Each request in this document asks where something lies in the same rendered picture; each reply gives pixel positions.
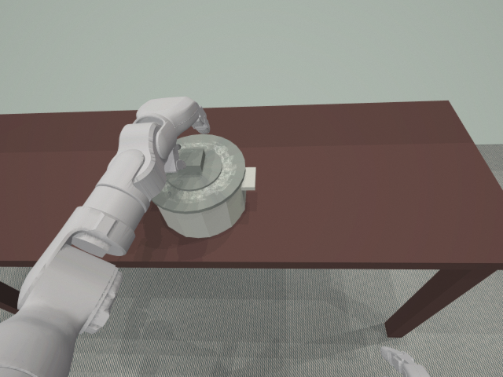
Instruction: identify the pot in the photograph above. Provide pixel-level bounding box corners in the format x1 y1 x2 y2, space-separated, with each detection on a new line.
158 167 256 238

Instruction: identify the robot right hand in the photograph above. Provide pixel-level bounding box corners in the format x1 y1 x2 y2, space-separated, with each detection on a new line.
380 346 431 377

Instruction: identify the table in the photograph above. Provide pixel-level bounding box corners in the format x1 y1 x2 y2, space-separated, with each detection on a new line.
0 101 503 338

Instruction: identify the robot left upper arm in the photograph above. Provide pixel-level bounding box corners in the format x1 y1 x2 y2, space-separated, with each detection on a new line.
0 244 123 377

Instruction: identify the robot left hand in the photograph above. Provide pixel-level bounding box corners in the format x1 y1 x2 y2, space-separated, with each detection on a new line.
136 97 210 173

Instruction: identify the knob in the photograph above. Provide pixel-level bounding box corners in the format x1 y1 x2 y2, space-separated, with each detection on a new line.
179 148 205 172

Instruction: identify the lid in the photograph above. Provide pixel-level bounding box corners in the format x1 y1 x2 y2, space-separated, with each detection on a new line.
152 134 246 214

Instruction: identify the left robot forearm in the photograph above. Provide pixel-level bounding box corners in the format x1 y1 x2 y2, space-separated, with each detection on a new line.
17 113 177 310

